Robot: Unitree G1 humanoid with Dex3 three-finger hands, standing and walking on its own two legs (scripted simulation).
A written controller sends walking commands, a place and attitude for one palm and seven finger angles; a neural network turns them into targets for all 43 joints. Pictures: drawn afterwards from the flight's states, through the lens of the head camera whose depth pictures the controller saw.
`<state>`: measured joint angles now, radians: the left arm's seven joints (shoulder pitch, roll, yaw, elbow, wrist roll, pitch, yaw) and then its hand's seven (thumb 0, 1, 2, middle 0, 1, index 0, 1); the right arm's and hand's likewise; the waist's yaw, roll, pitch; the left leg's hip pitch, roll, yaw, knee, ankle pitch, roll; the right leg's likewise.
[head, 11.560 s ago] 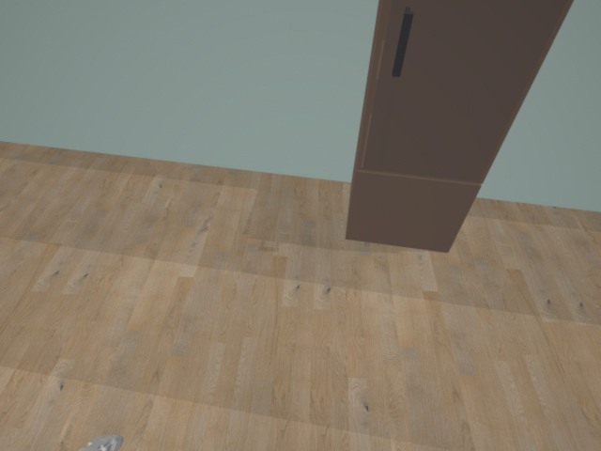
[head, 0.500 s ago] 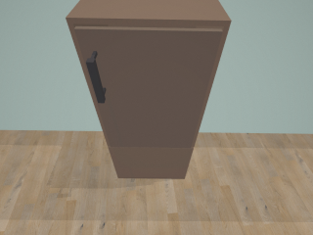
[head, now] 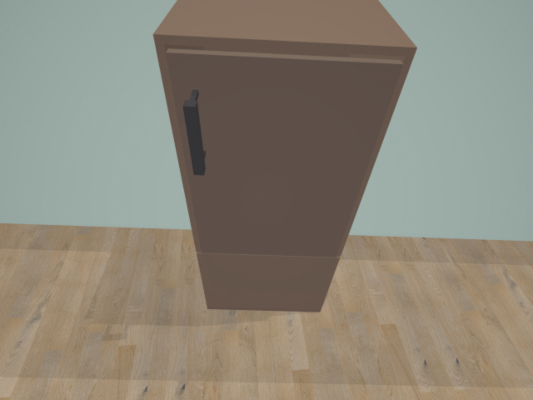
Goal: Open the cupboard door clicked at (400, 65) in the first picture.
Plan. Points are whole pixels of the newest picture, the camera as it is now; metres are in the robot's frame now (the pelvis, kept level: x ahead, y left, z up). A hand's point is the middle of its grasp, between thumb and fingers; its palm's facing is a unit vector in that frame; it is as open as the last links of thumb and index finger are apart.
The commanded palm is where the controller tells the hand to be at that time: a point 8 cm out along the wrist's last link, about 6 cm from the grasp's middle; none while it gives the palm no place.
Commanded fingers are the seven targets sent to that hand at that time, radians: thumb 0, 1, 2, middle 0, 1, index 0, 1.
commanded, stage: raise the hand with hooked fingers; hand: left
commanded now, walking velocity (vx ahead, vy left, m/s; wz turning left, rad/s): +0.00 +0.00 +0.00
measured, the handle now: (197, 134) +0.56 +0.18 +0.11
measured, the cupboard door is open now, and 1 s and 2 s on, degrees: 0 0 0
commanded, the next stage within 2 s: none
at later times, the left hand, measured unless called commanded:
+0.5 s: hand out of the picture +0.14 +0.19 -0.05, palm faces +0.01 -1.00 +0.03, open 8.6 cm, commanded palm +0.12 +0.25 -0.01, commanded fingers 0.00 0.39 0.68 -0.24 -0.63 -0.24 -0.63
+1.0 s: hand (56, 374) +0.14 +0.26 +0.05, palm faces +0.16 -0.98 -0.08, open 11.6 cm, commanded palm +0.11 +0.30 +0.05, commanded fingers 0.00 -0.20 0.43 -0.28 -1.00 -0.28 -1.00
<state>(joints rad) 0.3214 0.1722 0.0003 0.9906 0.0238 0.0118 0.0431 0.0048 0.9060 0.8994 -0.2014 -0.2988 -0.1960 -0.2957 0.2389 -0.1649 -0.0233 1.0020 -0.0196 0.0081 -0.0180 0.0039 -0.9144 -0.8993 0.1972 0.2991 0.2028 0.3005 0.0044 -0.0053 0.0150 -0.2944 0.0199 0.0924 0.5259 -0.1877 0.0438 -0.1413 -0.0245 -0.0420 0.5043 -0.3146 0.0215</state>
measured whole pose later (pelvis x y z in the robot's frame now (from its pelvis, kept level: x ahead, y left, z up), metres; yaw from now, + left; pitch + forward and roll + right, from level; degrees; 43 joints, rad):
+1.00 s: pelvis -0.08 -0.01 -0.06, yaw +10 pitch +1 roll -5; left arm 0.13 0.41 0.28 0.09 -0.34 -0.14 -0.33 0.01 0.03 0.53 -0.27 -0.86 -0.26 -0.86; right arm 0.30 -0.26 0.07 0.58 0.05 -0.19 -0.10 0.01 -0.90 -0.90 0.20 0.30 0.21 0.30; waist 0.00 0.08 -0.05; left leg -0.75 0.01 -0.05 0.94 -0.28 0.04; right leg -0.54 0.07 -0.08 0.94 -0.45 -0.02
